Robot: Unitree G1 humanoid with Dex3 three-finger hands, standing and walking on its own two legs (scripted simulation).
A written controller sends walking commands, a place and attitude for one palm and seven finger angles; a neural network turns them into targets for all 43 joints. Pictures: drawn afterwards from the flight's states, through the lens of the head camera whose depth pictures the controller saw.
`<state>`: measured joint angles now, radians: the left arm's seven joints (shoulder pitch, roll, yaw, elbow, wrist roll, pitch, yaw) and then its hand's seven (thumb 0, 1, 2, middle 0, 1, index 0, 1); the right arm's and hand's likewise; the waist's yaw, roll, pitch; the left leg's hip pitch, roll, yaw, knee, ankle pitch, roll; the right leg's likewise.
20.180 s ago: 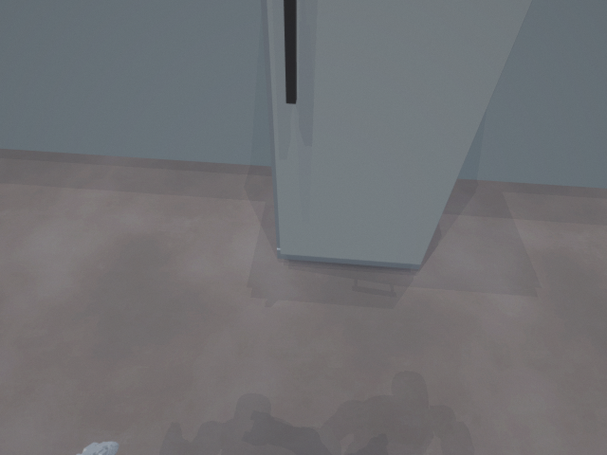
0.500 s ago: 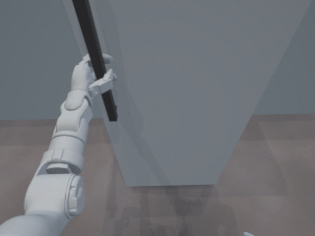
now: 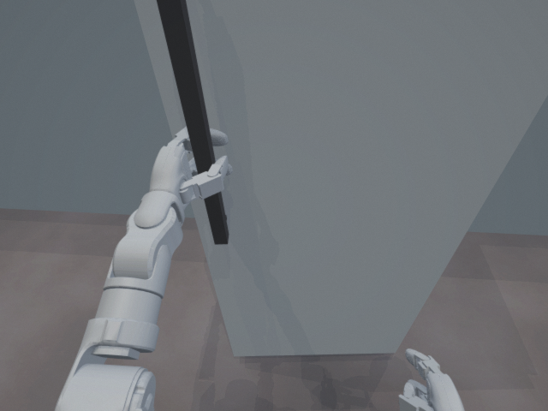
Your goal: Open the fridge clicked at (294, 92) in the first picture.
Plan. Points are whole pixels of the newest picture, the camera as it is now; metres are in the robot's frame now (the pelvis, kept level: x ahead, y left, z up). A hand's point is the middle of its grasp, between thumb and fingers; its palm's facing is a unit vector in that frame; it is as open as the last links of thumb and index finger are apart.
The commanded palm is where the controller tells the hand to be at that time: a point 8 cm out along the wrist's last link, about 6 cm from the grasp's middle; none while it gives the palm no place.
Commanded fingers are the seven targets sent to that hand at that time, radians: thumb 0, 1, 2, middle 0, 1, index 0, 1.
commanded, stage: walk backward, drawing the door open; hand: left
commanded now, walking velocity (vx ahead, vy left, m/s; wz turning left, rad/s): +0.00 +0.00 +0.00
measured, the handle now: (200, 120) +0.43 +0.13 +0.24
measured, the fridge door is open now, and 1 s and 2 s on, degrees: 6 31 55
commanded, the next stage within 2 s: none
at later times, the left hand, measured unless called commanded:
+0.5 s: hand (220, 247) +0.27 +0.08 +0.17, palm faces -0.06 -0.98 -0.18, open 7.1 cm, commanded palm +0.24 +0.14 +0.18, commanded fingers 0.00 0.90 0.90 -0.45 -1.40 -0.45 -1.40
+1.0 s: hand (257, 328) +0.18 +0.03 +0.16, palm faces +0.07 -0.98 -0.20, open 7.6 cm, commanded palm +0.14 +0.07 +0.18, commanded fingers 0.00 0.90 0.90 -0.45 -1.40 -0.45 -1.40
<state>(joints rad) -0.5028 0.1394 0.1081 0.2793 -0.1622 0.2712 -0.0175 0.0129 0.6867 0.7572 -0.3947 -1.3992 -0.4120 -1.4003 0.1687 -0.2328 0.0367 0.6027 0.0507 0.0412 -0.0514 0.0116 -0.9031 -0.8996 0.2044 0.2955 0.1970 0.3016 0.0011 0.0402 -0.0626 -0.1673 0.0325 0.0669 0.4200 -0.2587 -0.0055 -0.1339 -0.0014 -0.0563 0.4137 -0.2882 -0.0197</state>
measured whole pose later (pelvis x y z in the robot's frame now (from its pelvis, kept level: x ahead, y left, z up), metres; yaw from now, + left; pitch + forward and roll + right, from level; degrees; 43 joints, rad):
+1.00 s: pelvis -0.11 -0.09 -0.02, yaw +11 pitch +1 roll +1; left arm -0.05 0.20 -0.11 -0.44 0.01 0.05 0.08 -0.09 0.66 0.72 -0.35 -1.31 -0.11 -1.14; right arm 0.19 -0.18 0.00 0.60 -0.01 -0.09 -0.09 0.01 -0.90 -0.90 0.20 0.30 0.20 0.30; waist -0.07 0.02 0.11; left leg -0.30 0.04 0.05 0.62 -0.29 0.02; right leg -0.40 0.01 -0.26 0.62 -0.24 -0.12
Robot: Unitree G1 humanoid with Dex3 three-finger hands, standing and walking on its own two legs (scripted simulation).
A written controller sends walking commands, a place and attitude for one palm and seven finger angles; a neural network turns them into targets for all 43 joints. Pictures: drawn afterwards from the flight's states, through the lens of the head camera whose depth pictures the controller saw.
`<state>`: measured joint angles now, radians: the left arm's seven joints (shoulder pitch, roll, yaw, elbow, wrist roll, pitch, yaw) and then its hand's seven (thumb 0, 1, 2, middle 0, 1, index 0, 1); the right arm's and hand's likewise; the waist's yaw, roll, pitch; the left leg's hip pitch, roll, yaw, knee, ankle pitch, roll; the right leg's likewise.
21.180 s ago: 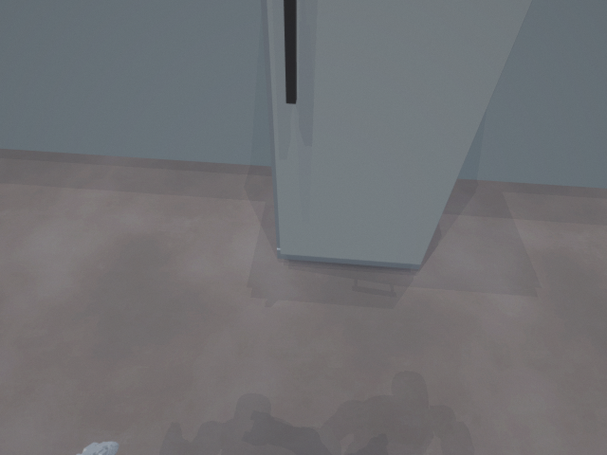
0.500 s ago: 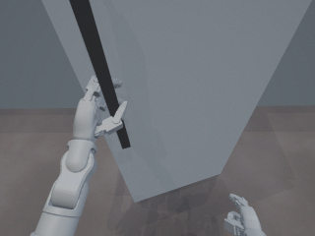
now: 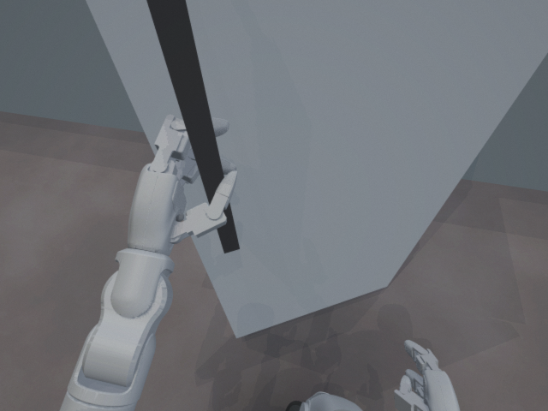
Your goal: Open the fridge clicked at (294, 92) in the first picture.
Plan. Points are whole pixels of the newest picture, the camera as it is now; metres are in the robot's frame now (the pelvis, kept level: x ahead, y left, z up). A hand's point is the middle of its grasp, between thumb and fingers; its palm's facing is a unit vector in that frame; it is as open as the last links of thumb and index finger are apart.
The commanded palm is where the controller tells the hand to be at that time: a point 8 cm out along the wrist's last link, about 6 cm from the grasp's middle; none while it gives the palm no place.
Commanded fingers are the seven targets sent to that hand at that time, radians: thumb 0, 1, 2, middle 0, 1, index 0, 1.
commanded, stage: walk backward, drawing the door open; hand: left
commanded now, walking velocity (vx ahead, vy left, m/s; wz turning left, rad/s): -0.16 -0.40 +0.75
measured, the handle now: (194, 109) +0.36 +0.07 +0.26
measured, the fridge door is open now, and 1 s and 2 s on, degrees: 31 55 66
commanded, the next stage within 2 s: stop walking and hold the door back in 1.22 s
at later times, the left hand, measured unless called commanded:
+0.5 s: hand (276, 261) +0.24 +0.00 +0.18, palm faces +0.37 -0.91 -0.18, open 7.2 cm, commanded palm +0.19 +0.03 +0.19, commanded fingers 0.00 0.90 0.90 -0.45 -1.40 -0.45 -1.40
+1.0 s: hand (374, 334) +0.17 -0.08 +0.18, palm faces +0.83 -0.50 -0.24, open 6.6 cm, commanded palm +0.11 -0.08 +0.19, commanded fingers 0.00 0.90 0.90 -0.45 -1.40 -0.45 -1.40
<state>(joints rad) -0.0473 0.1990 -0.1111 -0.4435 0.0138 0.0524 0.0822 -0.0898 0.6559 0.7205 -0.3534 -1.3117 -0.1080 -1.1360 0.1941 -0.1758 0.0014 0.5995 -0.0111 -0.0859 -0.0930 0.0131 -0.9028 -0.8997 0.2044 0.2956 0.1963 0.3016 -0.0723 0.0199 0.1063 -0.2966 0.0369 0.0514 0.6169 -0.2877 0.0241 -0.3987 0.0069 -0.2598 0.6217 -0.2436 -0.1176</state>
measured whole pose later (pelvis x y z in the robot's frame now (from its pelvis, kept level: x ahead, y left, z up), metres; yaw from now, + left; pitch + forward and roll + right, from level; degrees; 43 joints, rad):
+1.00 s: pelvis +0.10 -0.43 +0.01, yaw +49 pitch +0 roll -2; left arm 0.03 0.31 0.20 -0.47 -0.04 -0.09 0.07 -0.08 0.61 0.83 -0.46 -1.40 -0.26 -1.34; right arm 0.11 -0.15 -0.01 0.63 -0.02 -0.11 -0.08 0.01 -0.90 -0.90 0.20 0.30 0.20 0.30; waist -0.01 -0.02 0.21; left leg -0.30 0.08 0.03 0.59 -0.29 -0.01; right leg -0.53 0.00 -0.04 1.04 -0.44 0.04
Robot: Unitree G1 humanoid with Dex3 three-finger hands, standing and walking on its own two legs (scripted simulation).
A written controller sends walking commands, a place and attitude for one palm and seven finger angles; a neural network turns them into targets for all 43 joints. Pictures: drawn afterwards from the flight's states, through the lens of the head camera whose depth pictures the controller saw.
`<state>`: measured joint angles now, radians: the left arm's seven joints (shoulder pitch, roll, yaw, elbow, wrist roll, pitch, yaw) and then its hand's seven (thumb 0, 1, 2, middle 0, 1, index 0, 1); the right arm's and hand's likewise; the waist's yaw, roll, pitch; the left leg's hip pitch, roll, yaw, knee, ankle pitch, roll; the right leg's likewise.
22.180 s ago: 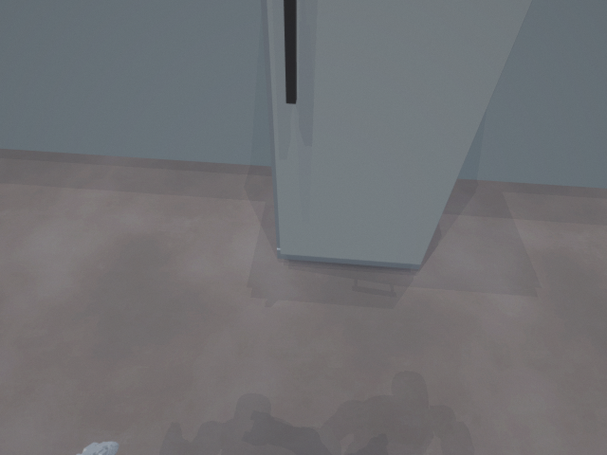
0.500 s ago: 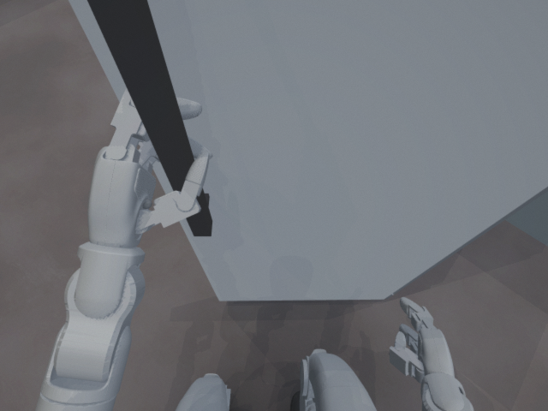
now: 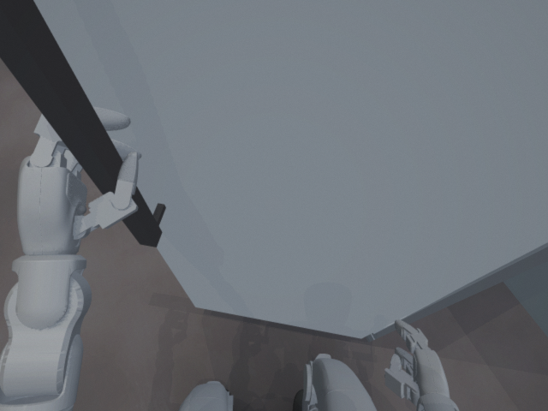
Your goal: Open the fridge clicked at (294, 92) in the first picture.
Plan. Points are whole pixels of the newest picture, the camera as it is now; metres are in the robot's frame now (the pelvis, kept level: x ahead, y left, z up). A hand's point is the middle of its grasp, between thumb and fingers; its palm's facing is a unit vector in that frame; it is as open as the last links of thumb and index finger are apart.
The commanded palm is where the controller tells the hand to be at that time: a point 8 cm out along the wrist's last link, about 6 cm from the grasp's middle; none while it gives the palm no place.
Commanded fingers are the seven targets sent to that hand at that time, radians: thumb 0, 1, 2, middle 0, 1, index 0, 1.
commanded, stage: walk backward, drawing the door open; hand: left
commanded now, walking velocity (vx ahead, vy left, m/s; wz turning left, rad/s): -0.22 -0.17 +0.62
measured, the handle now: (85, 100) +0.35 +0.19 +0.25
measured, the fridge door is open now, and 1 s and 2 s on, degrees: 55 66 65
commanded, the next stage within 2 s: stop walking and hold the door back in 0.22 s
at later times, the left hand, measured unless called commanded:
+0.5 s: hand (104, 310) +0.20 +0.16 +0.17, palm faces +0.61 -0.78 -0.17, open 6.5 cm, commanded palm +0.18 +0.19 +0.16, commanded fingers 0.00 0.90 0.90 -0.45 -1.40 -0.45 -1.40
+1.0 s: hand (111, 265) +0.23 +0.16 +0.18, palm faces +0.60 -0.78 -0.19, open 5.7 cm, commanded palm +0.18 +0.20 +0.16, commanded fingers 0.00 0.90 0.90 -0.45 -1.40 -0.45 -1.40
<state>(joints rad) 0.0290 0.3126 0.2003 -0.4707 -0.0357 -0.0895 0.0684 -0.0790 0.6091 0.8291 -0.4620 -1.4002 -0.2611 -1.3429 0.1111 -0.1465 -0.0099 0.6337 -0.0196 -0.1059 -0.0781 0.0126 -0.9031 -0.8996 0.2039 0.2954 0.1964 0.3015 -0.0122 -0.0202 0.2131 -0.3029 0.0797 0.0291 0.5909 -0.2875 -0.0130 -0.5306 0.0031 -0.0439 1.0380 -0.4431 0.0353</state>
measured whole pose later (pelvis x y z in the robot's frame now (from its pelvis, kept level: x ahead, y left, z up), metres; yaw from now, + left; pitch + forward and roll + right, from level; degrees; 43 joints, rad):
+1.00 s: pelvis -0.09 -0.19 -0.01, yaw +23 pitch -2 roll +1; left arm -0.71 0.37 0.20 0.72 -0.03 -0.17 0.06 -0.09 0.62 0.77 -0.46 -1.40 -0.44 -1.40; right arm 0.23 -0.32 -0.04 0.74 0.04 -0.05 -0.12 0.01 -0.90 -0.90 0.21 0.30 0.20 0.30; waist -0.03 0.00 0.07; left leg -0.29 0.01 0.10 0.57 -0.22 0.02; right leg -0.33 -0.11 0.03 0.69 -0.35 0.05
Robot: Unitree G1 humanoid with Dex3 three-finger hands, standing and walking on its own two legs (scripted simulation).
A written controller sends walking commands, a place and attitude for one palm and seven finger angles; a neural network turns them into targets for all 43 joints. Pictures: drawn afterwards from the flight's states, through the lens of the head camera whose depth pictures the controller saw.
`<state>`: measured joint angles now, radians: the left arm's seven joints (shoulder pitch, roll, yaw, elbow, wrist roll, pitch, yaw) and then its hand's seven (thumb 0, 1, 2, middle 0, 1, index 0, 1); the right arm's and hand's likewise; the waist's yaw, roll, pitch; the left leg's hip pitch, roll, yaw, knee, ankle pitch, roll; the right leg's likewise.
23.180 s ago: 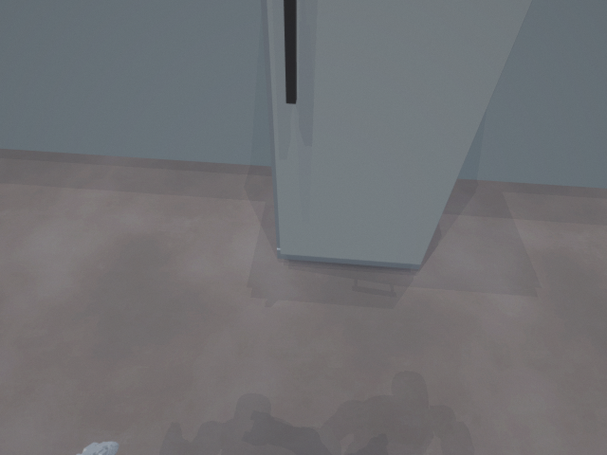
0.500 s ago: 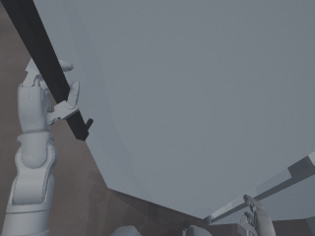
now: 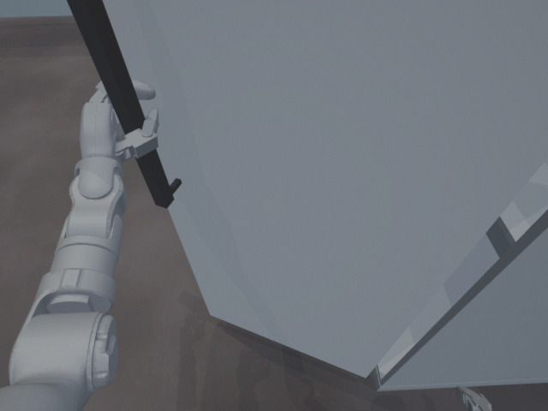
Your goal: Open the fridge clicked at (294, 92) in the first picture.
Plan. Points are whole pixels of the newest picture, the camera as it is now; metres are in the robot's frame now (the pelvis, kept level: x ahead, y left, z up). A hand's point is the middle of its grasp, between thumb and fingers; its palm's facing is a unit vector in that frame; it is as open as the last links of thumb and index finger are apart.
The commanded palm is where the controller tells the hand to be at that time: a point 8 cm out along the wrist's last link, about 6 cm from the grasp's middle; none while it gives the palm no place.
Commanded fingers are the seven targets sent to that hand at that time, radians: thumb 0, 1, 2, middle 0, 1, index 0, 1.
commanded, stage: stop walking and hold the door back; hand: left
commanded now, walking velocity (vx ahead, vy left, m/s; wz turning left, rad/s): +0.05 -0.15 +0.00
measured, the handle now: (127, 73) +0.47 +0.21 +0.26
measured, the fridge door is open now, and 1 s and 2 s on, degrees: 66 65 66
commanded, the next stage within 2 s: loosen the grip on the handle in 0.66 s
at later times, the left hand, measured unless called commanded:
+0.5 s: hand (149, 132) +0.44 +0.19 +0.19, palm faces +0.20 -0.96 -0.19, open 5.7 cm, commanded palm +0.40 +0.25 +0.17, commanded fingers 0.00 0.90 0.90 -0.45 -1.40 -0.45 -1.40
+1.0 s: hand (142, 132) +0.44 +0.20 +0.19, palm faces +0.22 -0.96 -0.18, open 8.8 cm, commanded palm +0.39 +0.24 +0.19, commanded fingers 0.00 -0.55 0.20 -0.41 -1.35 -0.41 -1.35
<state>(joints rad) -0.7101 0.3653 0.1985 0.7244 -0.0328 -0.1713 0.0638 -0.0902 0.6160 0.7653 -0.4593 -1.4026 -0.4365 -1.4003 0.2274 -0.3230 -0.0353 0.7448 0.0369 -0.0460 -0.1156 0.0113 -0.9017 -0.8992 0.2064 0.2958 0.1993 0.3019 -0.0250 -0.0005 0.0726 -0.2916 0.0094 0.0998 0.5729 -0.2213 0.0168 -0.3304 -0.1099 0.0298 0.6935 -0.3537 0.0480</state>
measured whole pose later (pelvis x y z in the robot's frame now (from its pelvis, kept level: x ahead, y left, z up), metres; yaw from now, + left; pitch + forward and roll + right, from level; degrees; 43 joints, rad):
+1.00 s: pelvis +0.00 +0.01 +0.01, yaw -4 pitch +2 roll +0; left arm -0.62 0.38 0.30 0.68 0.00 -0.20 0.03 -0.05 0.22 0.56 -0.47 -1.42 -0.38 -1.36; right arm 0.26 -0.25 0.02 0.67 0.02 -0.15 -0.06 0.01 -0.90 -0.90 0.21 0.30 0.20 0.30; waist -0.04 -0.01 -0.03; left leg -0.34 0.03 0.07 0.55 -0.23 0.00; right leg -0.35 -0.02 -0.02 0.57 -0.25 0.00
